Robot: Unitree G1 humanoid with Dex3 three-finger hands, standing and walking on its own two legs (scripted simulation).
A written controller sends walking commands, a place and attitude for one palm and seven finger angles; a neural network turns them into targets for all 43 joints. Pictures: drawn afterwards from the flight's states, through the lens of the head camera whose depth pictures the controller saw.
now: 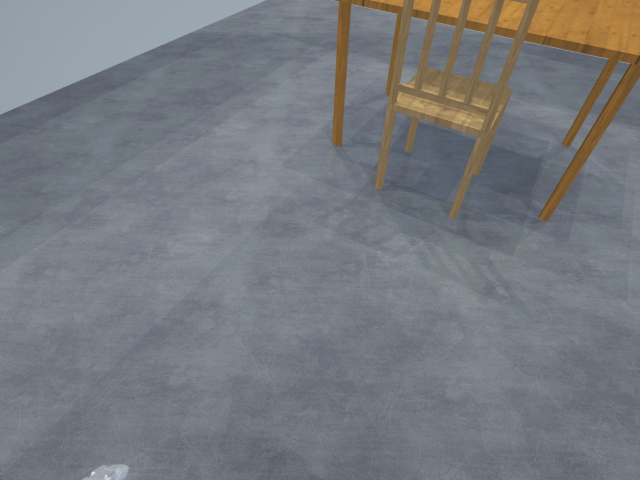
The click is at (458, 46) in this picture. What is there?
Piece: chair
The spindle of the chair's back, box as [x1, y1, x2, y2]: [438, 0, 471, 96]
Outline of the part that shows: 471,0 462,0 438,94 442,96 445,95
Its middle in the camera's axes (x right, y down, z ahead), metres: +0.46 -0.66 +1.34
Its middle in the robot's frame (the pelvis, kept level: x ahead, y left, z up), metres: +1.46 -0.40 -0.05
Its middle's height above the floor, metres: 0.72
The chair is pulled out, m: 0.00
